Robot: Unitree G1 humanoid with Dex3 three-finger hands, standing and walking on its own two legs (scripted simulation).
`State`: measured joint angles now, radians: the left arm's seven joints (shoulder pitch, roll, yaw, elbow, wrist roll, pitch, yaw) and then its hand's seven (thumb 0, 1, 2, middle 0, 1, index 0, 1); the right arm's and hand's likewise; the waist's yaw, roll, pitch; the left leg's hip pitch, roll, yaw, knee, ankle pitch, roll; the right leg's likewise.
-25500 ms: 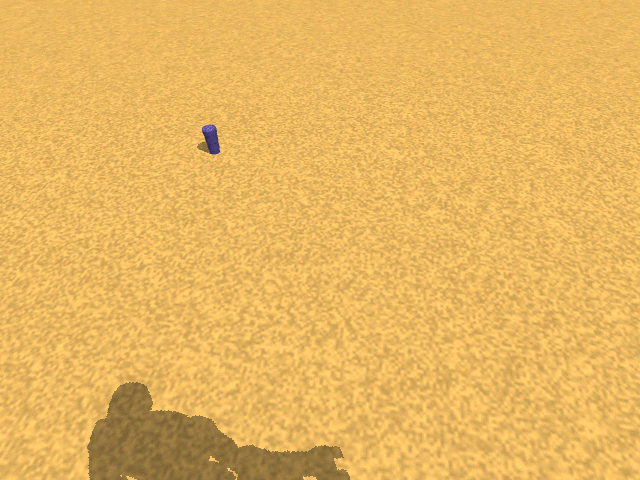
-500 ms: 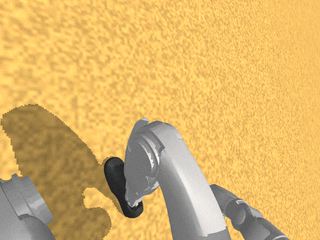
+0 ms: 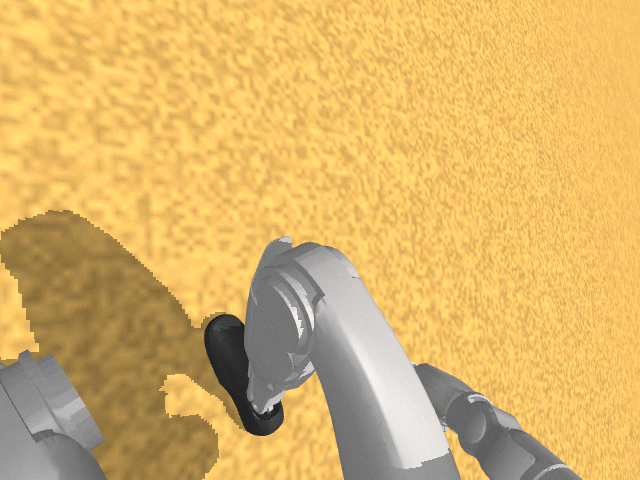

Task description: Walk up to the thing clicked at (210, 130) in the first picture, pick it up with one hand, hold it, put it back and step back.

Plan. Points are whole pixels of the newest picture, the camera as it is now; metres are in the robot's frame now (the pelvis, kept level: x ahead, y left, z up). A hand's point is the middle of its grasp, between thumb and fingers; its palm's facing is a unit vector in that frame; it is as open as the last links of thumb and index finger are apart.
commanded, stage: open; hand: left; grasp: from the side
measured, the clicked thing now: out of the picture +0.51 +0.30 -0.25
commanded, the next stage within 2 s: withdraw in 0.02 s
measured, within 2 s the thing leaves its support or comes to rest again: neither
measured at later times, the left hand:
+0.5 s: hand out of the picture +0.52 +0.37 -0.13, palm faces +0.51 -0.86 -0.04, open 17.5 cm
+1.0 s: hand out of the picture +0.46 +0.49 -0.06, palm faces +0.59 -0.74 -0.33, open 16.8 cm
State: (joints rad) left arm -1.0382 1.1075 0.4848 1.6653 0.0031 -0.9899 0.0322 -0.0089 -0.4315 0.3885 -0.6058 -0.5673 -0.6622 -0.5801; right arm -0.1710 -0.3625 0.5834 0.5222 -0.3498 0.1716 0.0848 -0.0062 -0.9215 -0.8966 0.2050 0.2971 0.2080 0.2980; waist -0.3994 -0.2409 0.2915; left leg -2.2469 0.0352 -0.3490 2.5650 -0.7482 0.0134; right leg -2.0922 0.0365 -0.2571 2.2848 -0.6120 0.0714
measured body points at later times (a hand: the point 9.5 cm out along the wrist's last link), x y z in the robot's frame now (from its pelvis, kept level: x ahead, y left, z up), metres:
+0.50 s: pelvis +0.00 +0.00 +0.00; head +0.27 +0.18 +0.31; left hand +0.48 +0.42 -0.13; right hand +0.12 -0.26 -0.04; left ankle +0.07 +0.12 -0.28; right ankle +0.14 -0.12 -0.28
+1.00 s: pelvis +0.00 +0.00 +0.02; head +0.24 +0.16 +0.37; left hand +0.42 +0.53 -0.04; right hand +0.10 -0.26 -0.04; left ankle +0.07 +0.12 -0.28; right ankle +0.14 -0.12 -0.28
